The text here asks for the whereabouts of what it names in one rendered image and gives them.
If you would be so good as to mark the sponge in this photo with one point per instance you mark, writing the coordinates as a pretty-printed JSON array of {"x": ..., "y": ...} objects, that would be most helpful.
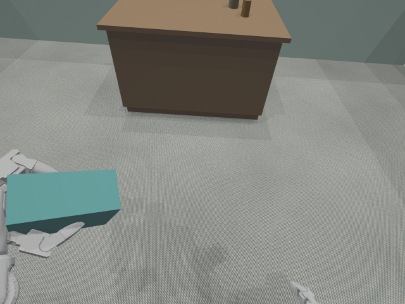
[{"x": 48, "y": 202}]

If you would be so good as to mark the table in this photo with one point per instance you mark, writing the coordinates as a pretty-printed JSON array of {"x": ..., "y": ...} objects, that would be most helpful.
[{"x": 194, "y": 57}]

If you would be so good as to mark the right robot hand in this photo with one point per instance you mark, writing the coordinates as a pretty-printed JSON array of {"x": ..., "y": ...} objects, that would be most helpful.
[{"x": 304, "y": 295}]

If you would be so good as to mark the robot left forearm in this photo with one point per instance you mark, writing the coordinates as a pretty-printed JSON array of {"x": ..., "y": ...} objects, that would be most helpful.
[{"x": 9, "y": 285}]

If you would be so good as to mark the left robot hand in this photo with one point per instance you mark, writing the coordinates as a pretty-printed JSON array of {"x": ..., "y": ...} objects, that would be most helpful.
[{"x": 36, "y": 242}]

